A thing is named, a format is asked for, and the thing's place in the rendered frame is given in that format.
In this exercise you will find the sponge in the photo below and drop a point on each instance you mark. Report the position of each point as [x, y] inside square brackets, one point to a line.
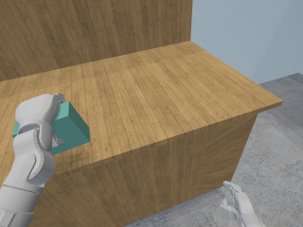
[69, 126]

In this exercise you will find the robot right forearm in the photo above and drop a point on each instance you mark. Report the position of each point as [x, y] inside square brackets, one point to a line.
[250, 220]

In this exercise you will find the right robot hand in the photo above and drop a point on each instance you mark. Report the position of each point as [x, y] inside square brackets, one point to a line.
[232, 209]

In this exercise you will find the robot left forearm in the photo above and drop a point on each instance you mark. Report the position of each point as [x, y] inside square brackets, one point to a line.
[33, 166]

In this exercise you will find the left robot hand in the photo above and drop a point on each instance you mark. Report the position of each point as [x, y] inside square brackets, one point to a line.
[41, 108]

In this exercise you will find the table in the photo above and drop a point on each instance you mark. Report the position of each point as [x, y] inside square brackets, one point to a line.
[168, 121]

